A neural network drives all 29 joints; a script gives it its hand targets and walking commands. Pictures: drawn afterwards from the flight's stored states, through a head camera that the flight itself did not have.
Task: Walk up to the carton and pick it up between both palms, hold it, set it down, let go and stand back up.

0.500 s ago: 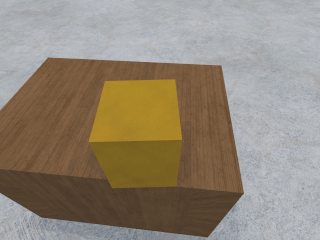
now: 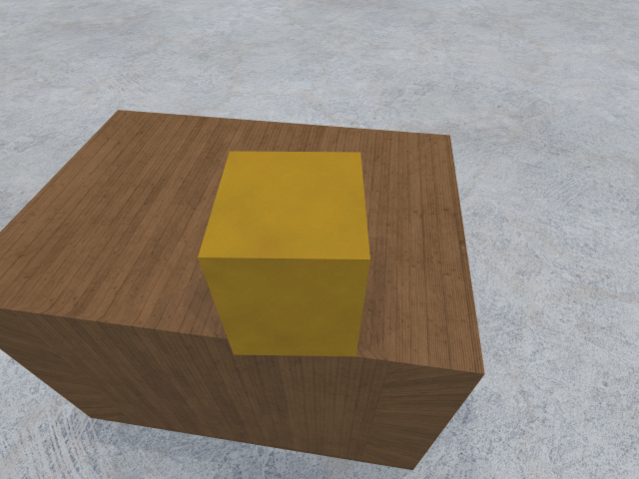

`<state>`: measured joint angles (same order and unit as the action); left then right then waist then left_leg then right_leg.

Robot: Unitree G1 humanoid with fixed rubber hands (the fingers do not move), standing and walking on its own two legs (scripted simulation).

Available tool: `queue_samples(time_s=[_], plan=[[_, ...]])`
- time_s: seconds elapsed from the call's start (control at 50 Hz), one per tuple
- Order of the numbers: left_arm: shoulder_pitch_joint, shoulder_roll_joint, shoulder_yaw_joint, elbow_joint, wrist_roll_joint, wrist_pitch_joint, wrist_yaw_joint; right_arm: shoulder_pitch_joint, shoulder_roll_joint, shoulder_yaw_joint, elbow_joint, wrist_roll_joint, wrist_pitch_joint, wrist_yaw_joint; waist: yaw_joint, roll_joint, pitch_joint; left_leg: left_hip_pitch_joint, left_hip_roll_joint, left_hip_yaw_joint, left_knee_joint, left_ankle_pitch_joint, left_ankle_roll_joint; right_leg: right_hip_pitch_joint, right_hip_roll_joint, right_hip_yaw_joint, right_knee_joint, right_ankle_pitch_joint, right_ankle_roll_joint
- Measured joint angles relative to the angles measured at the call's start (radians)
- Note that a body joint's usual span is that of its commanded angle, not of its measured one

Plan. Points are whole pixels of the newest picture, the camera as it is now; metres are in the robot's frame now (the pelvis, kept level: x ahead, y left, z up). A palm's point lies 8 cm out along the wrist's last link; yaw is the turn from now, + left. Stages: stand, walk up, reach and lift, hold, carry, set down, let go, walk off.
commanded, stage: walk up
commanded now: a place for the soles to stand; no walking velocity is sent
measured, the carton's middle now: (294, 257) +0.44 +0.06 +0.00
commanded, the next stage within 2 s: reach and lift in 0.96 s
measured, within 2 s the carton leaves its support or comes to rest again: neither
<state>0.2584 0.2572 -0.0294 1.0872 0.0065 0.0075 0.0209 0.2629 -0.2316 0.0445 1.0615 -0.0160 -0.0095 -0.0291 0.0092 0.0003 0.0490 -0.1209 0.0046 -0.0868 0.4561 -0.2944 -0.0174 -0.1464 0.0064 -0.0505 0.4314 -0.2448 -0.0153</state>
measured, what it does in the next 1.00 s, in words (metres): stands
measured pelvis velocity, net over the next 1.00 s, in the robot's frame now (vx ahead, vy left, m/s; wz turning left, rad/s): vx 0.00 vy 0.00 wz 0.05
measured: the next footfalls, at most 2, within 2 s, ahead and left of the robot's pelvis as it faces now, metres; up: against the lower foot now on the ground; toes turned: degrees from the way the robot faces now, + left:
none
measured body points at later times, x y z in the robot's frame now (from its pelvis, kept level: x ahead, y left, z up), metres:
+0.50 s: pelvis +0.00 +0.00 +0.00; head +0.01 +0.00 +0.45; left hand -0.01 +0.25 -0.16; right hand -0.01 -0.24 -0.15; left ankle -0.03 +0.14 -0.74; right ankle +0.00 -0.11 -0.74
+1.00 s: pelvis +0.00 +0.00 +0.00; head +0.01 +0.00 +0.45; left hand -0.01 +0.26 -0.16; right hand +0.02 -0.25 -0.15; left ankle -0.03 +0.14 -0.74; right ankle +0.00 -0.11 -0.74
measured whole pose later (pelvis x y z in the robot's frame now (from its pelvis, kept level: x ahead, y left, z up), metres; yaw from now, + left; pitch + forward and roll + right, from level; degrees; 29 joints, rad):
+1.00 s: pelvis +0.00 +0.00 +0.00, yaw +3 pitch -1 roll -1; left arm 0.26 0.25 -0.02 1.06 -0.01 0.07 0.01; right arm 0.27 -0.21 0.01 1.08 -0.05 -0.01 -0.02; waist 0.01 0.00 0.04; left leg -0.19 0.00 -0.12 0.51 -0.31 -0.02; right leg -0.19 -0.01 -0.10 0.48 -0.29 -0.02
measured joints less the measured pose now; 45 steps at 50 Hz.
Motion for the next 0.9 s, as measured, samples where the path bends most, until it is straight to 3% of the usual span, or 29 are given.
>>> queue_samples(time_s=[0.34,0.9], plan=[[0.042,-0.007,-0.012,0.022,0.001,-0.002,0.000,0.086,0.013,0.010,0.026,-0.003,-0.006,0.004,-0.005,0.002,-0.007,-0.023,-0.006,-0.015,0.005,0.012,-0.002,-0.016,-0.006,-0.014,0.004,0.006,-0.001],[0.004,-0.012,-0.008,0.012,-0.002,-0.003,0.003,0.032,0.014,0.008,0.012,-0.001,-0.011,-0.005,0.001,0.007,-0.004,-0.027,-0.013,-0.044,0.027,-0.006,-0.002,-0.002,-0.013,-0.044,0.010,-0.015,0.000]])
